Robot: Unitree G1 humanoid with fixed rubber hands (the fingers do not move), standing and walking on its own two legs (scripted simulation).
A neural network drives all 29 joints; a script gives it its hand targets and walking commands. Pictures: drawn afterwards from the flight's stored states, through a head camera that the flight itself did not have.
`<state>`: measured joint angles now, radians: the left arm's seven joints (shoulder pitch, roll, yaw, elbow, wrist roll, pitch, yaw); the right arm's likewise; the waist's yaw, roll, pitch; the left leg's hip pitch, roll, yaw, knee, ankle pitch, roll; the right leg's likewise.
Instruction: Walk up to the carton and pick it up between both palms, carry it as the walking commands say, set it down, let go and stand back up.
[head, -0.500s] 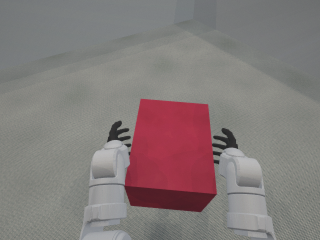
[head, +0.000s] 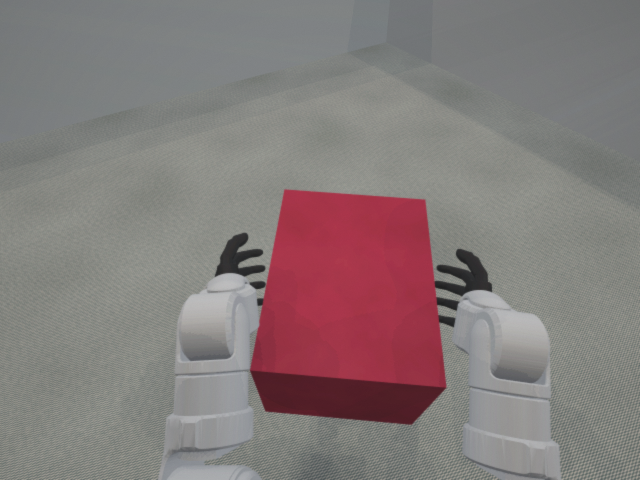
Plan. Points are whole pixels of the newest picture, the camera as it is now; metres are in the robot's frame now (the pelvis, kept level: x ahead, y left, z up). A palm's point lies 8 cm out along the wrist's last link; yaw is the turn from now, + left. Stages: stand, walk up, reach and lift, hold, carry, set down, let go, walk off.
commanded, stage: carry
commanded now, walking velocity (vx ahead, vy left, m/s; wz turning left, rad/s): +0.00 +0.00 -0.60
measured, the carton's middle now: (346, 304) +0.35 -0.02 +0.01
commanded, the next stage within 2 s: none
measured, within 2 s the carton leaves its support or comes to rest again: neither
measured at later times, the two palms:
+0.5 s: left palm (258, 296) +0.31 +0.10 +0.09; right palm (491, 324) +0.27 -0.18 +0.07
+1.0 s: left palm (342, 300) +0.30 -0.01 +0.10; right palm (597, 381) +0.20 -0.27 +0.07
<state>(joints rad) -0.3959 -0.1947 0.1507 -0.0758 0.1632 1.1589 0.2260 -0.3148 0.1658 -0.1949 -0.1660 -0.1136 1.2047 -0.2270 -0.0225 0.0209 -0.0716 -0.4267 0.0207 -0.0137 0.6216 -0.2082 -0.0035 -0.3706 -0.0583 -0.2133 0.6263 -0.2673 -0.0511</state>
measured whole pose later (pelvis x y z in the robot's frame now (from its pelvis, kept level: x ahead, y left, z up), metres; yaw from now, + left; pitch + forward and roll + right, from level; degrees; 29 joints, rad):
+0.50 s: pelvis +0.00 +0.00 +0.00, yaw -5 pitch +1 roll +1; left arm -0.40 -0.19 0.16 -0.13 0.16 1.23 0.28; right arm -0.38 0.19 -0.19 -0.15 -0.11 1.27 -0.28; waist -0.02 0.02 0.00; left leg -0.43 0.06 0.07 0.62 -0.22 -0.01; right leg -0.44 -0.04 -0.15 0.69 -0.31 -0.05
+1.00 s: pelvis -0.05 -0.03 +0.01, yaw -17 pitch +5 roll +6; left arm -0.41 -0.20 0.17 -0.23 0.15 1.20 0.23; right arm -0.42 0.20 -0.19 -0.28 -0.11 1.25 -0.29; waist -0.02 0.00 0.07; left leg -0.44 -0.01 0.14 0.96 -0.48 -0.04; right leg -0.51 -0.02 -0.01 0.53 -0.12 -0.10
